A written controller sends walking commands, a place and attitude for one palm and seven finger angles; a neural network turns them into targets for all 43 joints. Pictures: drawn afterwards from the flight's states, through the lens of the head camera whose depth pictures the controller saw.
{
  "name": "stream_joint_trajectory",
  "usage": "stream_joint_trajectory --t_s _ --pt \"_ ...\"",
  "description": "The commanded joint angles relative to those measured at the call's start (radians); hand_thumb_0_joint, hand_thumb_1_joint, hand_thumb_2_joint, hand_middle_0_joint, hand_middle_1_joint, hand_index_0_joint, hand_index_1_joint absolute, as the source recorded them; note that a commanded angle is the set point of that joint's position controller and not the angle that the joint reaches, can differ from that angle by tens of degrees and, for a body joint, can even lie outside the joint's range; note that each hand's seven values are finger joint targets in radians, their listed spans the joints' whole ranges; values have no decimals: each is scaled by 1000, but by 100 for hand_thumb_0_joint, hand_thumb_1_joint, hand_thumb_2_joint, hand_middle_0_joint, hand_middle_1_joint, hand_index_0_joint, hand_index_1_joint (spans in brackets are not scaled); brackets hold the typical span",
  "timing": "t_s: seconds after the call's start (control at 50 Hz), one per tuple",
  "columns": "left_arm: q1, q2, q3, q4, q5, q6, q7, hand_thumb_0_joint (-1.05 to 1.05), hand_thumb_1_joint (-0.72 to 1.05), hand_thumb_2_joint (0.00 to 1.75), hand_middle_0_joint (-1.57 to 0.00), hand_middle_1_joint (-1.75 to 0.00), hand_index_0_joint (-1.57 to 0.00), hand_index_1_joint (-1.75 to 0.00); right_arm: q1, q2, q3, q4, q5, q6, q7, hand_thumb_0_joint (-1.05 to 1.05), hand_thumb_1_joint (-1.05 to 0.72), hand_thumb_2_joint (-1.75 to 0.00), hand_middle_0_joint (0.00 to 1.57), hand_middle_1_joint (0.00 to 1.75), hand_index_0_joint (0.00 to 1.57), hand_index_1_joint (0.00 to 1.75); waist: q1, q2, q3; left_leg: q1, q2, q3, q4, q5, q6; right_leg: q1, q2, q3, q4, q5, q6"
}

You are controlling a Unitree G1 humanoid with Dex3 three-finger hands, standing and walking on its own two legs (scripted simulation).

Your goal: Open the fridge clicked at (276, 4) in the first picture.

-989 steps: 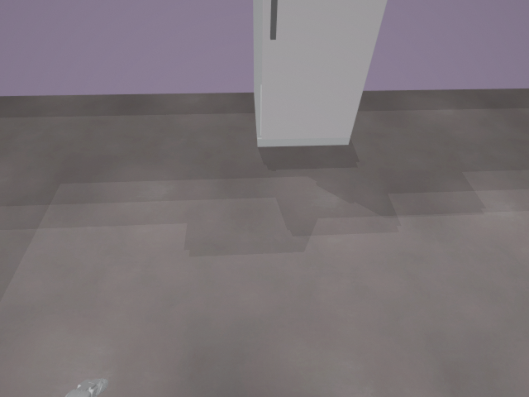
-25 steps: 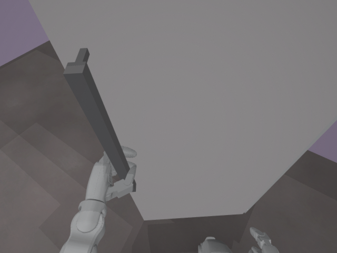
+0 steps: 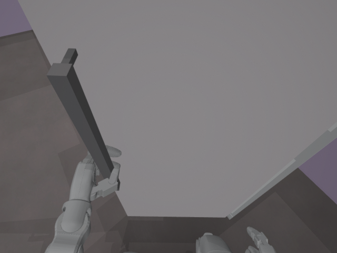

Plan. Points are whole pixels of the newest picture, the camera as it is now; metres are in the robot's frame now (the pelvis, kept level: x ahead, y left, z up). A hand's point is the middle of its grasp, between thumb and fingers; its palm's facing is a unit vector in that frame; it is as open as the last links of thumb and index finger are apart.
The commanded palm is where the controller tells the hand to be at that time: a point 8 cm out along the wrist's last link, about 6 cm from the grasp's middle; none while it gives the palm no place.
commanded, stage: walk backward, drawing the door open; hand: left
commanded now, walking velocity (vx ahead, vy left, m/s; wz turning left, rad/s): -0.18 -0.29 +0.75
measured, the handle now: (100, 142) +0.31 +0.17 +0.10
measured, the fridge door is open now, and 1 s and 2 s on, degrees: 58 72 71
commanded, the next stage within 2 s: stop walking and hold the door back in 0.24 s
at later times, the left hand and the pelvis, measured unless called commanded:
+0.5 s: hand (127, 249) +0.13 +0.09 +0.02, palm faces +0.51 -0.84 -0.18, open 5.7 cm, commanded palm +0.12 +0.15 +0.01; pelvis -0.07 -0.17 -0.02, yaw +20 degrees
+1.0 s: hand (122, 232) +0.16 +0.11 +0.02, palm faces +0.55 -0.81 -0.21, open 5.8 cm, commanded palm +0.12 +0.15 +0.01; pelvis -0.13 -0.23 -0.02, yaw +24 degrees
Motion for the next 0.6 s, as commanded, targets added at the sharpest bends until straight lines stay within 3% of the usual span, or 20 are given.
stream_joint_trajectory --t_s 0.0,0.04,0.06,0.08,0.1,0.12,0.14,0.16,0.18,0.22,0.28,0.32,0.38,0.4,0.42,0.44,0.46,0.5,0.54,0.58 --pt "-67 78 75 -196 -12 -67 12 0 90 90 -45 -140 -45 -140 -67 -176 -76 -118 16 -74 -14 0 -90 -90 20 30 20 30 -27 271 -208 83 91 -120 -173 95 149 188 47 -58 -308 -79 14" --pt "-61 94 101 -206 -17 -90 18 0 90 90 -45 -140 -45 -140 -101 -159 -79 -114 21 -84 -7 0 -90 -90 20 30 20 30 -15 266 -207 -14 55 -130 -106 24 138 324 59 -78 -507 -10 16" --pt "-53 132 133 -205 -21 -98 23 0 90 90 -45 -140 -45 -140 -92 -141 -77 -106 30 -84 -3 0 -90 -90 20 30 20 30 -14 181 -226 -36 -2 -86 -30 -24 110 382 36 -76 -639 69 8" --pt "-59 170 154 -223 -24 -95 29 0 90 90 -45 -140 -45 -140 -78 -109 -68 -101 42 -76 3 0 -90 -90 20 30 20 30 -23 10 -250 -71 -103 38 125 -132 59 396 -53 -33 -679 171 -42" --pt "-50 255 227 -245 -25 -91 44 0 90 90 -45 -140 -45 -140 -119 -80 -62 -111 44 -78 4 0 -90 -90 20 30 20 30 -10 -163 -257 -208 -163 123 364 -287 22 407 -211 77 -646 326 -121" --pt "11 248 260 -185 -37 -83 57 0 90 90 -45 -140 -45 -140 -141 -85 -76 -117 45 -76 -10 0 -90 -90 20 30 20 30 30 -341 -294 -296 -173 120 667 -388 22 376 -344 179 -644 327 -219" --pt "26 254 259 -150 -42 -75 46 0 90 90 -45 -140 -45 -140 -145 -116 -99 -105 36 -82 -22 0 -90 -90 20 30 20 30 33 -419 -279 -310 -154 62 843 -419 25 325 -382 291 -637 349 -282" --pt "-16 222 226 -164 -37 -87 32 0 90 90 -45 -140 -45 -140 -171 -99 -90 -101 26 -80 -28 0 -90 -90 20 30 20 30 22 -320 -222 -347 -130 75 919 -386 13 336 -364 221 -597 440 -307" --pt "-28 214 233 -154 -29 -107 30 0 90 90 -45 -140 -45 -140 -183 -88 -72 -95 16 -67 -32 0 -90 -90 20 30 20 30 16 -242 -196 -339 -116 103 904 -364 2 348 -324 98 -561 526 -301" --pt "-29 211 241 -136 -27 -124 39 0 90 90 -45 -140 -45 -140 -184 -94 -67 -113 16 -46 -39 0 -90 -90 20 30 20 30 10 -224 -196 -267 -96 120 732 -378 9 384 -313 7 -529 607 -272" --pt "-34 191 226 -203 -40 -111 44 0 90 90 -45 -140 -45 -140 -176 -102 -60 -155 9 -38 -54 0 -90 -90 20 30 20 30 14 -262 -221 -142 -92 157 517 -369 31 350 -322 13 -547 565 -266" --pt "-14 188 223 -237 -44 -100 53 0 90 90 -45 -140 -45 -140 -146 -107 -52 -163 4 -38 -54 0 -90 -90 20 30 20 30 8 -202 -241 -92 -86 180 317 -310 37 356 -317 1 -534 532 -256" --pt "-231 177 173 -177 -49 -83 82 0 90 90 -45 -140 -45 -140 -106 -133 -38 -155 11 -37 -55 0 -90 -90 20 30 20 30 -14 -75 -337 73 -110 206 -14 -98 58 351 -294 37 -463 474 -185" --pt "-324 184 157 -186 -60 -80 93 0 90 90 -45 -140 -45 -140 -106 -155 -42 -168 24 -28 -56 0 -90 -90 20 30 20 30 -33 34 -345 207 -74 146 -129 20 74 288 -261 21 -359 417 -130" --pt "-377 183 145 -162 -69 -81 104 0 90 90 -45 -140 -45 -140 -128 -185 -44 -183 31 -23 -53 0 -90 -90 20 30 20 30 -14 191 -339 285 117 -99 -172 250 172 153 -154 -35 -216 229 -42" --pt "-393 158 106 -108 -74 -83 105 0 90 90 -45 -140 -45 -140 -135 -156 -21 -176 36 -21 -45 0 -90 -90 20 30 20 30 0 334 -304 308 289 -301 -180 512 286 -2 -82 -16 -62 -219 -14" --pt "-516 236 157 -50 -42 -76 116 0 90 90 -45 -140 -45 -140 -145 -142 -6 -142 31 -15 -44 0 -90 -90 20 30 20 30 -18 293 -252 220 276 -315 -189 439 304 -10 -91 43 34 -197 -29" --pt "-655 274 176 53 -48 -64 116 0 90 90 -45 -140 -45 -140 -113 -179 -29 -115 54 -7 -44 0 -90 -90 20 30 20 30 -9 156 -266 201 194 -176 -128 284 293 16 -66 30 2 -135 -22" --pt "-749 186 92 201 -56 -39 95 0 90 90 -45 -140 -45 -140 -97 -199 -32 -105 62 2 -43 0 -90 -90 20 30 20 30 2 139 -245 79 101 -15 -110 48 240 154 -38 -29 -129 -92 -17" --pt "-878 200 93 336 -64 -38 85 0 90 90 -45 -140 -45 -140 -97 -214 -27 -103 67 7 -47 0 -90 -90 20 30 20 30 18 137 -226 -66 43 35 -97 -324 195 303 3 -92 -290 -64 -16"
